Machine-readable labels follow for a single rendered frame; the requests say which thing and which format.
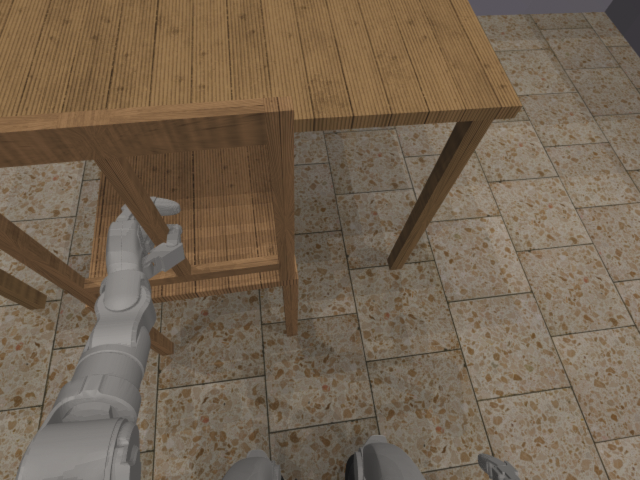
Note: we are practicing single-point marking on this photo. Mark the left robot shin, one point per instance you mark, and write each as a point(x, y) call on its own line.
point(257, 453)

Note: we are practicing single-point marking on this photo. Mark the table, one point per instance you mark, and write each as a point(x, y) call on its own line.
point(346, 64)

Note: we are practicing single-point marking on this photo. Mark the robot left upper arm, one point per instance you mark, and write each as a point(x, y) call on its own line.
point(104, 449)

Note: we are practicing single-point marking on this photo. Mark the robot left hand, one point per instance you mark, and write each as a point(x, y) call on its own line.
point(128, 243)

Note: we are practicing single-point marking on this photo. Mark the chair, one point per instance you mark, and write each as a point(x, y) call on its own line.
point(229, 165)

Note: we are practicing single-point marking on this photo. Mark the robot right hand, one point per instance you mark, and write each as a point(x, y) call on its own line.
point(497, 469)

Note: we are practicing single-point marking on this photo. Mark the left robot forearm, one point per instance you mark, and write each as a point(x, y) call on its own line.
point(109, 372)

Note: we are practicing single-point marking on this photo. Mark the right robot shin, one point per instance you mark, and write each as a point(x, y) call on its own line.
point(376, 439)

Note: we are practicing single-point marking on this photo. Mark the robot shin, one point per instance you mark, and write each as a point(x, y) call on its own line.
point(376, 439)
point(257, 453)

